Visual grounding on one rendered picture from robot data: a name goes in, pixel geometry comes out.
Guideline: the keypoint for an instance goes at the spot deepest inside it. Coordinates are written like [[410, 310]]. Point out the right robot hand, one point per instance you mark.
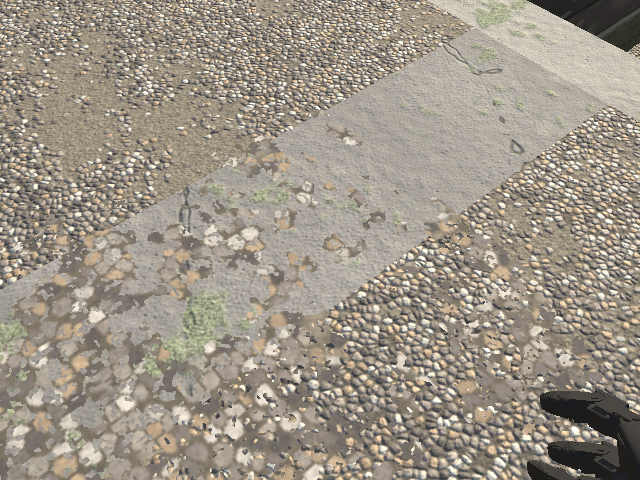
[[606, 414]]

